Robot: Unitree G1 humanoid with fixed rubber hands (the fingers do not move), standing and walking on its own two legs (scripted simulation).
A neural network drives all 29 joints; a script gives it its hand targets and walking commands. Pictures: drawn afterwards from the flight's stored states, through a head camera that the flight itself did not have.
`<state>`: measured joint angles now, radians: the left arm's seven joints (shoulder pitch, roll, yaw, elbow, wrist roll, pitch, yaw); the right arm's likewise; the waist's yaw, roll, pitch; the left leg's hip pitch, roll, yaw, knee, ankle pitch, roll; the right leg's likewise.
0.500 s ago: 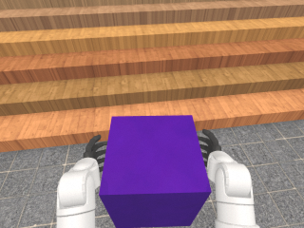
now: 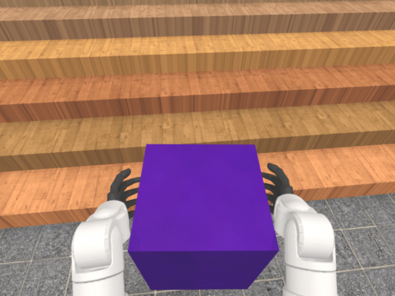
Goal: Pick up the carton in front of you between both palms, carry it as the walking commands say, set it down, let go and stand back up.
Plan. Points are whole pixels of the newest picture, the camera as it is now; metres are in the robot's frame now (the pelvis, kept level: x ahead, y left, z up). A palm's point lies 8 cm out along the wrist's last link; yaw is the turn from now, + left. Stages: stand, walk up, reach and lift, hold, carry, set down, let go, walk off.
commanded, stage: carry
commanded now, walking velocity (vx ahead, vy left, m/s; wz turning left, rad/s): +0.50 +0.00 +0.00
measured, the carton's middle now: (200, 221) +0.27 +0.01 +0.02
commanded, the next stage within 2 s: none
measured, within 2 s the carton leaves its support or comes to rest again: neither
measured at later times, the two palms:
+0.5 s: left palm (147, 54) +0.67 +0.15 +0.19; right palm (257, 54) +0.68 -0.15 +0.18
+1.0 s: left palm (149, 20) +1.04 +0.20 +0.15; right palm (225, 15) +1.08 -0.10 +0.16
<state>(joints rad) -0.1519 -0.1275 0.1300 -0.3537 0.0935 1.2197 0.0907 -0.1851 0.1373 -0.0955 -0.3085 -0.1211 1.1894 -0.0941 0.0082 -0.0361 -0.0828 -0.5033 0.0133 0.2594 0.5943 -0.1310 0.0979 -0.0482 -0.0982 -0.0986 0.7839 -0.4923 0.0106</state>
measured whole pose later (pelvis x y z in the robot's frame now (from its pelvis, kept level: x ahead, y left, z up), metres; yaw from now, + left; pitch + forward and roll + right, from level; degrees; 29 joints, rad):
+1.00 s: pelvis +0.66 +0.02 +0.00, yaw -2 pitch +8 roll +1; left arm -0.82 -0.05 0.27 -0.05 0.05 1.28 0.17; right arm -0.88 0.02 -0.36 -0.04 -0.10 1.30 -0.12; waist 0.15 -0.02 0.06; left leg -1.20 -0.01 0.05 1.76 -0.87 0.13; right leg 0.02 -0.02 0.01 0.40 -0.40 -0.02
